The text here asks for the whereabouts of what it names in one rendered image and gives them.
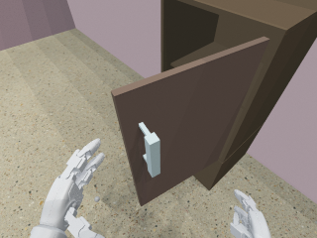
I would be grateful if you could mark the robot right hand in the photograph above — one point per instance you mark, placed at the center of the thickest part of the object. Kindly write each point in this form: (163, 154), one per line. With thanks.
(253, 223)

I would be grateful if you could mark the cupboard door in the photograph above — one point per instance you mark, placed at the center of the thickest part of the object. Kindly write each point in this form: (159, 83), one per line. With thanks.
(191, 108)

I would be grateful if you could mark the left robot forearm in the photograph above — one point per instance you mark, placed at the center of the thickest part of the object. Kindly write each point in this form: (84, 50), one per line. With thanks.
(44, 231)

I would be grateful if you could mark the robot left hand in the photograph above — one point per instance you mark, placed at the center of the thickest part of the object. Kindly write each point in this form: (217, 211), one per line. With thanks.
(68, 188)

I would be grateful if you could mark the handle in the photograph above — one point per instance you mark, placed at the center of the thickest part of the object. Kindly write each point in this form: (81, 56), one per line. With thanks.
(152, 146)

